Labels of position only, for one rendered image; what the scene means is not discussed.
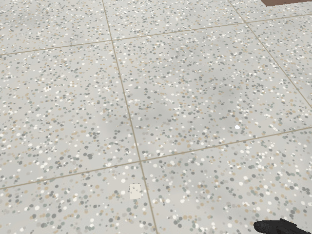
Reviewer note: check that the robot right hand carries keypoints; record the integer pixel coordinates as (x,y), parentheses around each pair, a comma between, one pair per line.
(281,226)

